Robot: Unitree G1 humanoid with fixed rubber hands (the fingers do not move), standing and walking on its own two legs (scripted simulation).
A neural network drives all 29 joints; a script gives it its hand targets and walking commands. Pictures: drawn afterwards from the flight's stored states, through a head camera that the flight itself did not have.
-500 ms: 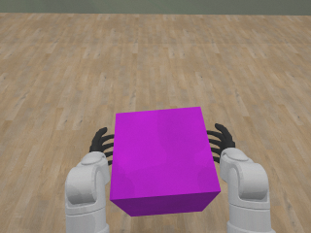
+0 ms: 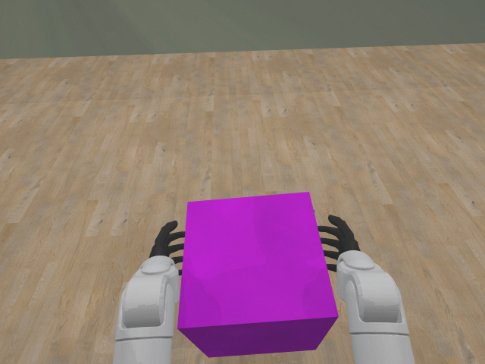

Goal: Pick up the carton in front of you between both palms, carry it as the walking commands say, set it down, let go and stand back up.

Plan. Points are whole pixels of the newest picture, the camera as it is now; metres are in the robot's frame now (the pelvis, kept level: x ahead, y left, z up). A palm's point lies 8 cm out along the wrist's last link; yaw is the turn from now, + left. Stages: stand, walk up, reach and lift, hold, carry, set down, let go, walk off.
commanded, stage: carry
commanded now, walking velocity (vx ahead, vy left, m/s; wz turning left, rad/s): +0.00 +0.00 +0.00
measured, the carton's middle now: (255, 280) +0.29 +0.00 -0.04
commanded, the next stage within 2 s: hold in 1.50 s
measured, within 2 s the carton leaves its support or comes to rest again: neither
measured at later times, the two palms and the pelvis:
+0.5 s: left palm (160, 285) +0.25 +0.15 +0.04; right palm (352, 280) +0.25 -0.15 +0.04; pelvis -0.04 +0.00 +0.00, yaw +0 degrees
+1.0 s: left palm (159, 303) +0.22 +0.14 +0.04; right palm (360, 300) +0.22 -0.15 +0.04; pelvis -0.07 -0.01 +0.00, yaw +0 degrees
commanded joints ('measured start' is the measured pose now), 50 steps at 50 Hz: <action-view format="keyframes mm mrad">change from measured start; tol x2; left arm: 1 -407 -963 -636 -58 -370 -99 -334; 5 -387 -906 -596 -21 -309 -176 -325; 10 -439 -859 -493 90 -219 -284 -315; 14 -490 -874 -429 199 -175 -365 -317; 18 -509 -917 -422 253 -168 -397 -327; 24 -476 -944 -484 208 -206 -348 -332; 29 -461 -916 -470 196 -197 -323 -329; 34 -487 -925 -485 178 -210 -326 -329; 50 -467 -925 -480 190 -206 -322 -330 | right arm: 1 -374 992 632 -27 365 -75 302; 5 -358 935 582 14 307 -151 296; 10 -424 880 486 118 230 -262 289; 17 -502 922 417 260 180 -373 298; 22 -485 958 463 236 207 -352 303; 27 -453 933 465 210 212 -303 300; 34 -488 932 481 177 225 -305 300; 50 -480 928 478 179 224 -302 301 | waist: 1 4 -9 -295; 13 3 5 -216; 50 2 7 -216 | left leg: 1 180 95 -80 21 657 20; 7 161 101 -88 3 529 18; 16 139 112 -106 -58 399 15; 26 139 112 -112 -76 371 17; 34 117 112 -118 -98 304 16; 50 110 113 -119 -102 296 11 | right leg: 1 85 -103 61 3 737 -3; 5 75 -107 60 -9 679 -7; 10 27 -102 59 -42 494 -17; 16 8 -102 69 -70 379 -29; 34 -44 -101 85 -99 247 -39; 50 -56 -100 89 -98 242 -45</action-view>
